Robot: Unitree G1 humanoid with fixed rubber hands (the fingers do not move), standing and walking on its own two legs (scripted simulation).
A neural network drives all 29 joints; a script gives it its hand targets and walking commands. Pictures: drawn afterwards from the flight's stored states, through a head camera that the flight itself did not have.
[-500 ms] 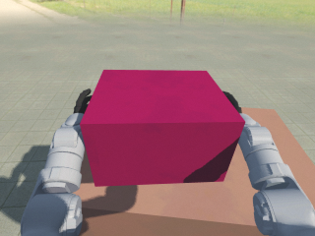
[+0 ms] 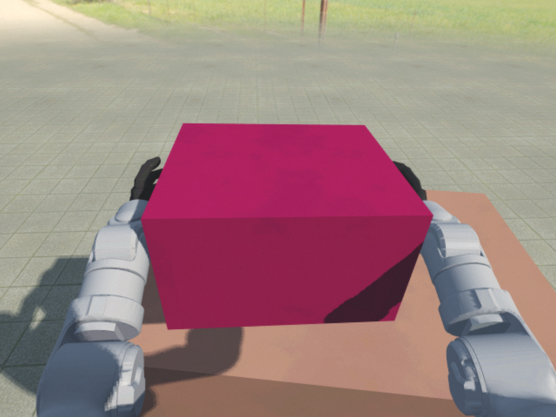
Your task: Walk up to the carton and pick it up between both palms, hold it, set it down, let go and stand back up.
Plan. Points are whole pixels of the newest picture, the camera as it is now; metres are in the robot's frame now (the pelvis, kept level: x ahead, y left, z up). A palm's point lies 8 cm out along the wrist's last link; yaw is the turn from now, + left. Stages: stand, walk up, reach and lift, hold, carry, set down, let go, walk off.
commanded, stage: hold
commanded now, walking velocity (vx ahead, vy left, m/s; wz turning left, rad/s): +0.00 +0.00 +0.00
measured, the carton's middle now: (279, 213) +0.37 +0.03 +0.17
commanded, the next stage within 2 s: none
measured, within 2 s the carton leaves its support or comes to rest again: neither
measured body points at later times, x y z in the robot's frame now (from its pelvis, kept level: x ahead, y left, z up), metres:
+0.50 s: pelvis +0.00 +0.00 +0.00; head -0.07 +0.01 +0.44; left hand +0.37 +0.23 +0.18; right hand +0.39 -0.17 +0.18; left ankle +0.04 +0.08 -0.74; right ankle +0.05 -0.15 -0.74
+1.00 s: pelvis +0.00 +0.00 +0.00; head -0.07 +0.01 +0.44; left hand +0.37 +0.23 +0.18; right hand +0.39 -0.17 +0.18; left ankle +0.04 +0.08 -0.74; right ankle +0.05 -0.15 -0.74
